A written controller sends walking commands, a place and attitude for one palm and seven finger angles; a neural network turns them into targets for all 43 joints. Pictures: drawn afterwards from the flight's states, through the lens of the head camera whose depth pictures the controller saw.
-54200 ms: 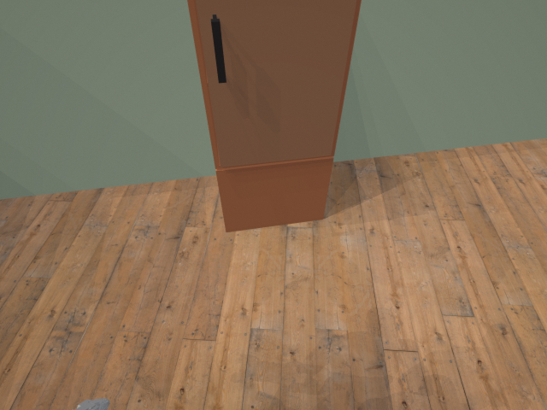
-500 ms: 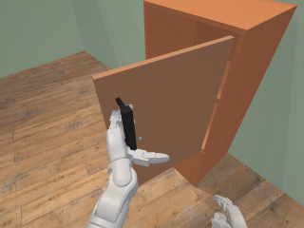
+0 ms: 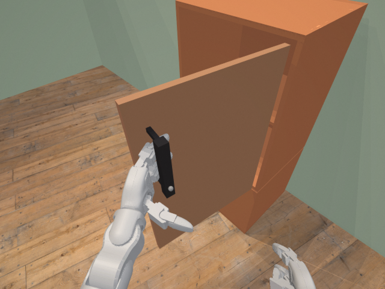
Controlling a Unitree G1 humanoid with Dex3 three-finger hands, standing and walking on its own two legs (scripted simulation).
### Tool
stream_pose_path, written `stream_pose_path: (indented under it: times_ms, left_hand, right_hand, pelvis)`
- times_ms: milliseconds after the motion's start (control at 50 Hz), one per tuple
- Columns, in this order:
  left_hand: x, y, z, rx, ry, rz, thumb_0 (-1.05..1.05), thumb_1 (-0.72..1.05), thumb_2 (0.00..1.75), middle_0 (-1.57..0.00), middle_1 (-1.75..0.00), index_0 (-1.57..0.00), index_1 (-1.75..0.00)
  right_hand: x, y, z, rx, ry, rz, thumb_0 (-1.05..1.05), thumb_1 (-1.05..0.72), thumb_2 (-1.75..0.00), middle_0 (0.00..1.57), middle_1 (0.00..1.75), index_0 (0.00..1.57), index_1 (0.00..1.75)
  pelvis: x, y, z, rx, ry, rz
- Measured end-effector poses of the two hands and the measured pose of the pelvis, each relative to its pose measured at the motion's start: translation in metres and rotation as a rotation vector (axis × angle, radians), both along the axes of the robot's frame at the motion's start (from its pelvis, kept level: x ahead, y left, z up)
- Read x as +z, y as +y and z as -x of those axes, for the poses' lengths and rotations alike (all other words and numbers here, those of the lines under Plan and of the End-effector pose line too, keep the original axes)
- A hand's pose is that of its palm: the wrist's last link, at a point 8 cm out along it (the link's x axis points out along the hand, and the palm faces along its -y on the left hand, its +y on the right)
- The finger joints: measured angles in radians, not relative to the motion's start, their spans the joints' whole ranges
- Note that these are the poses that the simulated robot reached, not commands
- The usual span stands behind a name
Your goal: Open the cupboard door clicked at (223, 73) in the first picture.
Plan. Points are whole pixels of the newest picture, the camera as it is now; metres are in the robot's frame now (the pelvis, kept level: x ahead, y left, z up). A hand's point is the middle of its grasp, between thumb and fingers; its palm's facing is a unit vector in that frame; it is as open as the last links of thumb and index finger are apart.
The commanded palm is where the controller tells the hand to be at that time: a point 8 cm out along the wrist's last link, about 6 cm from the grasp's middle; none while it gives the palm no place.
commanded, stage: slide the hand sideways off the handle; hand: left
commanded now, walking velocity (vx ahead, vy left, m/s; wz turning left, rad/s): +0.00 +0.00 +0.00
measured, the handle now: (160, 163) +0.34 +0.10 +0.11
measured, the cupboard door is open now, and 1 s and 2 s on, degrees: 81 81 81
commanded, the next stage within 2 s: draw the hand back to the body in 0.78 s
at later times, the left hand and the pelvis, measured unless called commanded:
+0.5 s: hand (141, 211) +0.23 +0.11 +0.11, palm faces +0.00 -1.00 -0.04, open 16.3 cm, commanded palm +0.19 +0.17 +0.11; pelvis +0.02 -0.02 +0.00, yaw +1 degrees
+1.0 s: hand (116, 227) +0.20 +0.15 +0.11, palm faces -0.02 -1.00 -0.04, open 16.3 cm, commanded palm +0.17 +0.21 +0.12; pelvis +0.02 -0.01 -0.01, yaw +1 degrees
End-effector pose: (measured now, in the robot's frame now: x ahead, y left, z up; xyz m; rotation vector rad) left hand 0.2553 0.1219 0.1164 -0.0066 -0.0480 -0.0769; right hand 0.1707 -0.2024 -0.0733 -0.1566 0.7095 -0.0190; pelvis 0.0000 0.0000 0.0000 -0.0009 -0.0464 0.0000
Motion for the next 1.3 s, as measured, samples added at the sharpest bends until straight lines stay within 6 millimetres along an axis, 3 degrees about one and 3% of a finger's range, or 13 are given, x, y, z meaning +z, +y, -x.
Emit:
stream_pose_path:
  times_ms: [440,600,780,1000,1300]
  left_hand:
    - [-0.006,0.043,0.045,0.075,0.018,-0.037,-0.01,-0.5,0.3,-0.18,-0.32,-0.17,-0.31]
    - [-0.007,0.051,0.057,0.069,0.025,-0.05,-0.01,-0.5,0.3,-0.16,-0.31,-0.16,-0.3]
    - [-0.009,0.075,0.074,0.095,0.029,-0.059,-0.01,-0.5,0.3,-0.15,-0.3,-0.16,-0.3]
    - [-0.006,0.08,0.08,0.062,-0.007,-0.048,-0.01,-0.5,0.29,-0.15,-0.3,-0.15,-0.3]
    - [0.012,0.109,0.08,0.095,0.0,-0.074,-0.01,-0.5,0.3,-0.15,-0.3,-0.16,-0.3]
  right_hand:
    - [0.007,-0.028,-0.031,-0.009,-0.098,0.026,0.01,-0.91,-0.9,0.2,0.3,0.2,0.3]
    - [0.002,-0.029,-0.032,-0.009,-0.119,0.019,0.01,-0.91,-0.9,0.2,0.3,0.2,0.3]
    - [0.0,-0.031,-0.029,-0.017,-0.132,0.032,0.01,-0.91,-0.9,0.2,0.3,0.2,0.3]
    - [0.005,-0.021,-0.027,-0.012,-0.185,0.042,0.01,-0.91,-0.9,0.2,0.3,0.2,0.3]
    - [0.013,0.0,-0.024,0.008,-0.199,0.028,0.01,-0.91,-0.9,0.2,0.3,0.2,0.3]
  pelvis:
    - [-0.003,-0.016,-0.022,0.006,0.041,0.0]
    - [-0.007,-0.019,-0.026,0.012,0.058,-0.001]
    - [-0.009,-0.017,-0.025,0.018,0.065,0.005]
    - [-0.011,-0.007,-0.016,0.023,0.059,0.015]
    - [-0.005,0.003,-0.013,0.024,0.029,0.022]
